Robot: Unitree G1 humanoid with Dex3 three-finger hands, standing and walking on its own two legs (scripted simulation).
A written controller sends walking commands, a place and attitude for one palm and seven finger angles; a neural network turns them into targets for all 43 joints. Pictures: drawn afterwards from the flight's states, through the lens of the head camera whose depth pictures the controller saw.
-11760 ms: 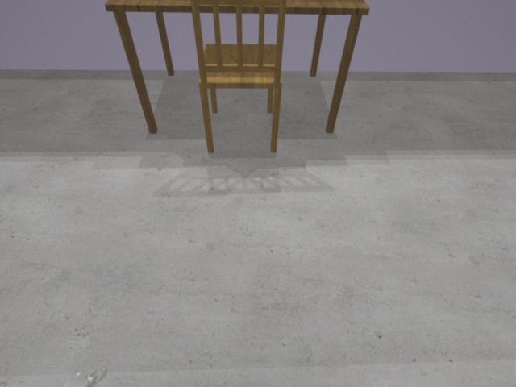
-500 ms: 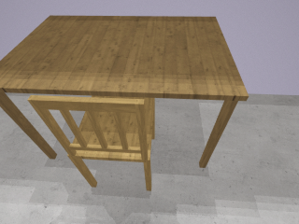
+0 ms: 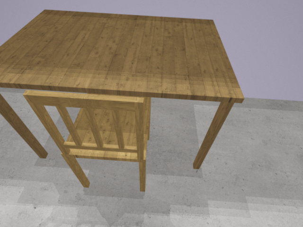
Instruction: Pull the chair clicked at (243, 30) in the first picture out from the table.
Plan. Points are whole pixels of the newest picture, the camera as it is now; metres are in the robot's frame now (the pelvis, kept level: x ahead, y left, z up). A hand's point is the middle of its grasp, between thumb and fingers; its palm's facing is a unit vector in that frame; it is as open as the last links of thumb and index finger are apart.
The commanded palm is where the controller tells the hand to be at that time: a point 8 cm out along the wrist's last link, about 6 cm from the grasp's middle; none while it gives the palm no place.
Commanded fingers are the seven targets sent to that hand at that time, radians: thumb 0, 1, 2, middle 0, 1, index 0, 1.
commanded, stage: look again from close up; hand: left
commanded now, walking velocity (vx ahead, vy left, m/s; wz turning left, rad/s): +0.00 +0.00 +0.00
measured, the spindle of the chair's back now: (94, 128) +0.48 +0.24 -0.11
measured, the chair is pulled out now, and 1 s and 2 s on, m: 0.00 0.00 0.00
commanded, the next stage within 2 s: shuffle to correct the standing spot in 0.98 s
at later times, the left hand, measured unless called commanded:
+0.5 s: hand out of the picture +0.04 +0.20 -0.18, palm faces +0.01 -0.98 -0.19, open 7.3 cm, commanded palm none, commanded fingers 0.00 0.90 0.90 -0.20 -0.30 -0.20 -0.30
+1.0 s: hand out of the picture +0.02 +0.21 -0.18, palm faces +0.01 -0.98 -0.20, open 7.3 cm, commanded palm none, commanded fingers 0.00 0.90 0.90 -0.20 -0.30 -0.20 -0.30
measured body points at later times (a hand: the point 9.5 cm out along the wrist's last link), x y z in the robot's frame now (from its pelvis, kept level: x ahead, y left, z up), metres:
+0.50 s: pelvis +0.03 +0.03 -0.01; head +0.04 +0.04 +0.44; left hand +0.04 +0.26 -0.17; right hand +0.06 -0.20 -0.16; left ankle +0.05 +0.10 -0.74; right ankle -0.02 -0.11 -0.74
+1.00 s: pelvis +0.04 +0.03 +0.00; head +0.05 +0.04 +0.45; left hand +0.02 +0.26 -0.16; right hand +0.06 -0.20 -0.16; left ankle +0.05 +0.10 -0.74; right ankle -0.02 -0.11 -0.74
